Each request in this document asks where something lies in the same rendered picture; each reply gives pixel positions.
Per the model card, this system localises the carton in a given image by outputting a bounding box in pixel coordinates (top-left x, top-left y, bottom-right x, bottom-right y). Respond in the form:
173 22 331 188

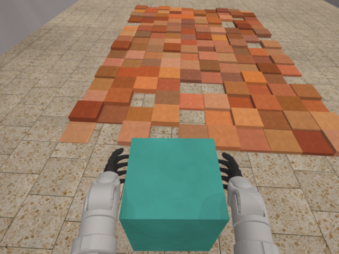
119 138 229 251

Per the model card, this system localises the left robot forearm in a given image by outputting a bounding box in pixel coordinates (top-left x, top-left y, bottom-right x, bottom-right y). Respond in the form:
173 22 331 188
70 171 120 254

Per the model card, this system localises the robot left hand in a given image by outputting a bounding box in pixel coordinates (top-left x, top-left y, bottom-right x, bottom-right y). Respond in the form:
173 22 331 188
104 148 129 184

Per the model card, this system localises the right robot forearm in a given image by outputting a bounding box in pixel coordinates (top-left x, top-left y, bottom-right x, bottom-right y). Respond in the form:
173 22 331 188
227 176 280 254

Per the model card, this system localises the robot right hand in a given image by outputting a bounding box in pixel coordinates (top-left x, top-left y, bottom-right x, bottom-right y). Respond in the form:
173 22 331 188
218 152 242 190

